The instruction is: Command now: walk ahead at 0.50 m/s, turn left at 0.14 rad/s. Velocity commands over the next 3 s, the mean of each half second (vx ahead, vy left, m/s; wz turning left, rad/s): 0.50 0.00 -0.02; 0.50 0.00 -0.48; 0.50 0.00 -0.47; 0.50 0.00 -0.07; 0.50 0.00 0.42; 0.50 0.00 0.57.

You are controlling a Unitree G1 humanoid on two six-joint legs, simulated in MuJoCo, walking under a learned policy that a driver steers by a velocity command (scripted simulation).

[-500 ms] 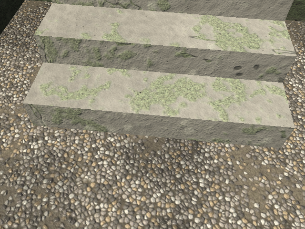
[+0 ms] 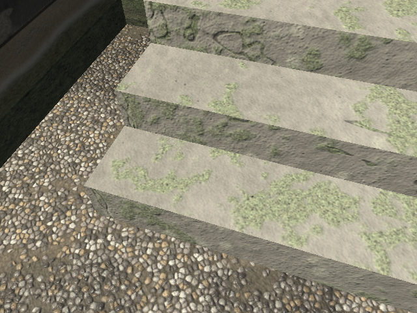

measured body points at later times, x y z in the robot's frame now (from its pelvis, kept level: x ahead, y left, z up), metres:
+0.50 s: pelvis +0.25 +0.06 +0.00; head +0.27 +0.08 +0.45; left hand +0.30 +0.31 -0.15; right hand +0.30 -0.20 -0.12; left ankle +0.25 +0.12 -0.75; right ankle +0.24 -0.09 -0.66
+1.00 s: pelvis +0.44 +0.00 -0.02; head +0.46 -0.02 +0.43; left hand +0.57 +0.24 -0.15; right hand +0.50 -0.26 -0.14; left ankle +0.45 +0.14 -0.56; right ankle +0.43 -0.04 -0.75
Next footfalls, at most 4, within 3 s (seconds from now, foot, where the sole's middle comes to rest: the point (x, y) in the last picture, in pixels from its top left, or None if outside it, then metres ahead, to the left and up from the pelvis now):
0.28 left None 0.29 0.13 -0.78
0.82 right None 0.47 -0.05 -0.78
1.34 left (234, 193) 0.82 -0.01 -0.61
1.90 right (362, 115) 0.99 -0.42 -0.43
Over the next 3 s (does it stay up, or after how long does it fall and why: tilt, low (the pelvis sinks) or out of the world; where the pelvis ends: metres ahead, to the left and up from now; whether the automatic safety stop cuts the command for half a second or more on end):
stays up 1.44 -0.49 0.56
